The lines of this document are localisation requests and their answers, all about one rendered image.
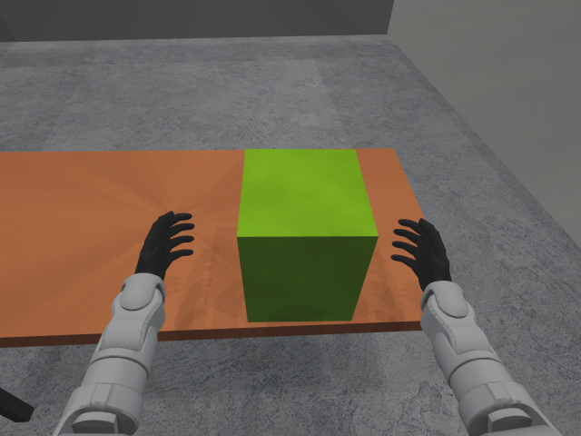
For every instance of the right robot hand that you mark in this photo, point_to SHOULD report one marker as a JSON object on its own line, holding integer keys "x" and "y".
{"x": 431, "y": 264}

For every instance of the robot left forearm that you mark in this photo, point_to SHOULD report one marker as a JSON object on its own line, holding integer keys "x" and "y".
{"x": 109, "y": 399}

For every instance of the robot right forearm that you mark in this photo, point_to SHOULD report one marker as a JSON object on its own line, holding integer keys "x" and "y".
{"x": 488, "y": 398}

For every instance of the carton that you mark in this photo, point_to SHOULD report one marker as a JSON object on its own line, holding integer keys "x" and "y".
{"x": 306, "y": 234}

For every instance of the left robot hand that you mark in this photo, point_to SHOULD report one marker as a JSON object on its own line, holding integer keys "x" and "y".
{"x": 156, "y": 256}

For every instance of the table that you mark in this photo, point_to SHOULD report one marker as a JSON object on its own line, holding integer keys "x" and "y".
{"x": 72, "y": 226}

